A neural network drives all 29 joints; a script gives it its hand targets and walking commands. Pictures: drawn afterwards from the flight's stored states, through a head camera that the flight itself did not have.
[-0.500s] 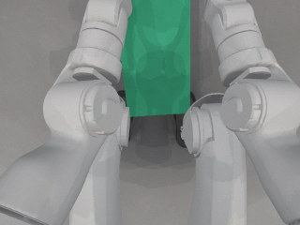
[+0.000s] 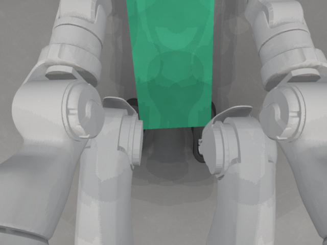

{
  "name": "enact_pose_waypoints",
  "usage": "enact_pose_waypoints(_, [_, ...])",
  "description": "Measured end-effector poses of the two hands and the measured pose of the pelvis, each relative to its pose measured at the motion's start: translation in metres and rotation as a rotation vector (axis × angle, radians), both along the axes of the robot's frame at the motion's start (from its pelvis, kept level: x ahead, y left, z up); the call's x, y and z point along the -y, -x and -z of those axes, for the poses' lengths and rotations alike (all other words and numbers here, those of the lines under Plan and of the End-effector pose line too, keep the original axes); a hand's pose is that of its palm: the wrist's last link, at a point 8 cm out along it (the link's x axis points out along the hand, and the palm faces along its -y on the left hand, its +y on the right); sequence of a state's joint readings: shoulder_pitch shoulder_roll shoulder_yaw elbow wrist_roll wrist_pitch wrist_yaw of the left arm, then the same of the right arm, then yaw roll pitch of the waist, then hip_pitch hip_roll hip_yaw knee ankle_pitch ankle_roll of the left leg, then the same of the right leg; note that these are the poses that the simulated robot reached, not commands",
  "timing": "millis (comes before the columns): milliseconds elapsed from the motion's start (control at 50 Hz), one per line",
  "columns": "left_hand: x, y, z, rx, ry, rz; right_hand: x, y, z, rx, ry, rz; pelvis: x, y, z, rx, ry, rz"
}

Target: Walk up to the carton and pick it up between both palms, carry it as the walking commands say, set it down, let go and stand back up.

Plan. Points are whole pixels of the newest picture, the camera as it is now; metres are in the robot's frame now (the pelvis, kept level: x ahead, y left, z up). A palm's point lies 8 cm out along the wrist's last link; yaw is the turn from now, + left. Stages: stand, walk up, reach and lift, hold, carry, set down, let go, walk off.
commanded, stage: set down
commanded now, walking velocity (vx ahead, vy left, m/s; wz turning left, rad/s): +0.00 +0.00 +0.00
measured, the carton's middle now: (171, 58) +0.39 +0.01 -0.29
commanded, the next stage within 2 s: let go in 1.74 s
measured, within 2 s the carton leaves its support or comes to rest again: neither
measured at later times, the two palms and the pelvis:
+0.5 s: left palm out of the picture +0.55 +0.16 -0.19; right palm out of the picture +0.56 -0.17 -0.19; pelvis +0.00 +0.00 -0.01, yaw +0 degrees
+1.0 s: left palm out of the picture +0.57 +0.16 -0.06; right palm out of the picture +0.57 -0.17 -0.06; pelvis +0.00 +0.00 +0.08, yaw -1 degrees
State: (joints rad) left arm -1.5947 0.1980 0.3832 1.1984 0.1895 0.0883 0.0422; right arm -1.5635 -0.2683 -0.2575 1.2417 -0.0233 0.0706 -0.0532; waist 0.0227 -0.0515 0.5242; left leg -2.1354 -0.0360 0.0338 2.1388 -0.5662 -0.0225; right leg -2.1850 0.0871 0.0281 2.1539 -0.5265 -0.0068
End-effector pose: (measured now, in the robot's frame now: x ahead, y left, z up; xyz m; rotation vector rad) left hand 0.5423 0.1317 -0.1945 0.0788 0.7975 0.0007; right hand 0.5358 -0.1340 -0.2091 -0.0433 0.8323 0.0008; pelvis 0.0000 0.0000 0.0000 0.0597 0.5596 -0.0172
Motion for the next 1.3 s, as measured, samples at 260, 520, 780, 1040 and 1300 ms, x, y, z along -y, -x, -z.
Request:
enact_pose_waypoints(260, [-0.016,0.003,0.004,0.006,-0.003,-0.02,0.024,0.002,0.001,-0.012,0.034,0.042,-0.001,0.001,0.007,0.017,0.006,-0.001])
enact_pose_waypoints(520, [-0.03,-0.009,-0.01,0.06,-0.031,-0.074,0.034,-0.022,-0.026,0.104,0.032,0.091,-0.001,0.002,0.008,0.019,0.008,-0.002])
enact_pose_waypoints(780, [-0.022,-0.027,-0.076,0.144,-0.035,-0.094,0.033,-0.031,-0.088,0.169,0.039,0.098,-0.002,0.004,-0.026,0.031,0.013,0.002])
enact_pose_waypoints(1040, [-0.026,-0.027,-0.147,0.146,-0.022,-0.112,0.032,-0.03,-0.162,0.175,0.063,0.071,-0.004,-0.002,-0.093,0.035,0.017,0.008])
enact_pose_waypoints(1300, [-0.029,-0.026,-0.225,0.14,-0.02,-0.104,0.028,-0.024,-0.235,0.16,0.074,0.057,-0.009,-0.007,-0.161,0.056,0.025,0.016])
